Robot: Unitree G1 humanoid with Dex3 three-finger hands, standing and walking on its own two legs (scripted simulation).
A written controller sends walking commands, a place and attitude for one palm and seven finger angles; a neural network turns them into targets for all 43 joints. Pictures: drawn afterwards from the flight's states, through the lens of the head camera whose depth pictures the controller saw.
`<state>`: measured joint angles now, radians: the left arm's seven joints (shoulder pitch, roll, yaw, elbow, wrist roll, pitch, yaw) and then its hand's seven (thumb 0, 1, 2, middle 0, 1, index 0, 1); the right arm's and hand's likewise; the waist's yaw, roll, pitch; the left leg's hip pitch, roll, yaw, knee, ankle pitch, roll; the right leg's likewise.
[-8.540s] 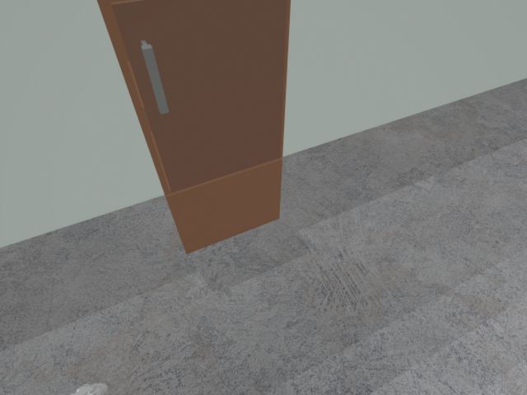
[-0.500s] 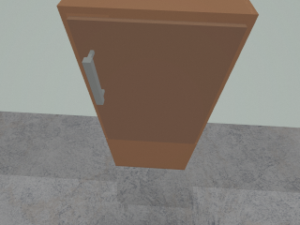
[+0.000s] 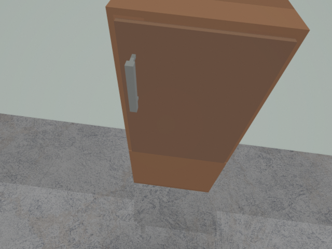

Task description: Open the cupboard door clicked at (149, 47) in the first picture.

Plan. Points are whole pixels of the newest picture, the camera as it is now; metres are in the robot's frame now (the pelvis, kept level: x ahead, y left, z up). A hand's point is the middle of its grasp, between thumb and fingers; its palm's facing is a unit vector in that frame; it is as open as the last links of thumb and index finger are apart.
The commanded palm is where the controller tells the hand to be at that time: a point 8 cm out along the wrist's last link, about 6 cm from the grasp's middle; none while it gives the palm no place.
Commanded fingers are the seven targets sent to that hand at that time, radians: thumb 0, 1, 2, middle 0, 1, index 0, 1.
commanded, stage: come to a stop and stand still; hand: left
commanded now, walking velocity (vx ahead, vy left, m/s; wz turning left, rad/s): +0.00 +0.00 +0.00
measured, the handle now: (133, 84) +0.52 +0.15 +0.08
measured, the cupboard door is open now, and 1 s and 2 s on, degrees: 0 0 0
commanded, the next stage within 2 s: look again from close up in 0.28 s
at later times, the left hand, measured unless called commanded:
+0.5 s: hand out of the picture -0.02 +0.18 -0.18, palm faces -0.03 -0.98 -0.18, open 7.3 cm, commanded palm none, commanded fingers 0.00 0.90 0.90 -0.20 -0.30 -0.20 -0.30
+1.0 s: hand out of the picture +0.01 +0.16 -0.17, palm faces -0.03 -0.98 -0.20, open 7.3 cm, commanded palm +0.09 +0.21 -0.07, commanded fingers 0.00 0.88 0.89 -0.20 -0.31 -0.20 -0.31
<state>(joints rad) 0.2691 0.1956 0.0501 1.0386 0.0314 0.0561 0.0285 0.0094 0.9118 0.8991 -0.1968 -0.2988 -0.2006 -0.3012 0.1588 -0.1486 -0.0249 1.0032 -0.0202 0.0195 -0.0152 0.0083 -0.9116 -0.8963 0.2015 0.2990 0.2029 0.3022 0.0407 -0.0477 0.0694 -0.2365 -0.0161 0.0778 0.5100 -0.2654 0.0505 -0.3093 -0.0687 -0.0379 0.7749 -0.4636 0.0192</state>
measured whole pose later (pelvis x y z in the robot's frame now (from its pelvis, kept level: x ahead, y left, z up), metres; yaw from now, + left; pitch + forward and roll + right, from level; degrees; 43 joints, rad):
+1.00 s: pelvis +0.00 -0.01 +0.00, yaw -2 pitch -1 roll +1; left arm 0.28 0.15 -0.02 1.11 0.02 -0.02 0.03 0.01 0.92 0.90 -0.20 -0.30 -0.20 -0.30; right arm 0.25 -0.18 0.01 1.10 -0.01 -0.03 -0.01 0.01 -0.92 -0.90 0.20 0.30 0.20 0.30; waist 0.00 0.01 0.03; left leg -0.21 -0.01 0.10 0.45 -0.23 0.03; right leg -0.18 -0.04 -0.03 0.49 -0.30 0.01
